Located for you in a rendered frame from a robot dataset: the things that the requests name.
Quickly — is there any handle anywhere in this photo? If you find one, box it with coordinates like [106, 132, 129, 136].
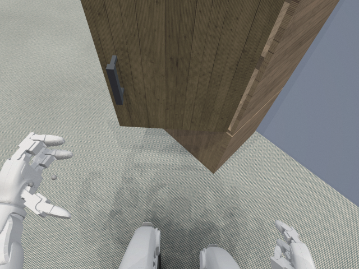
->
[106, 55, 124, 105]

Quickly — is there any right robot hand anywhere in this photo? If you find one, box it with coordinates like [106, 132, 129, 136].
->
[270, 220, 316, 269]

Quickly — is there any robot left thigh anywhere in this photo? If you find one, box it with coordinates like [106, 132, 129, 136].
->
[119, 226, 160, 269]

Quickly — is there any left robot hand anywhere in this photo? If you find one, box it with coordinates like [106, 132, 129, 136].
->
[0, 132, 73, 219]

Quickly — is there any robot left forearm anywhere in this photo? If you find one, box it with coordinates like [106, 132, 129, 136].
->
[0, 203, 27, 269]

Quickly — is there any cupboard door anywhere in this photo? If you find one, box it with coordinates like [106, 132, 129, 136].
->
[80, 0, 285, 132]

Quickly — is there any robot right thigh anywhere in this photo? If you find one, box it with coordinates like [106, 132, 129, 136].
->
[200, 247, 240, 269]

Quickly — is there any robot thigh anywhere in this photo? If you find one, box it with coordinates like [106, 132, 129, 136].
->
[200, 247, 240, 269]
[119, 226, 160, 269]

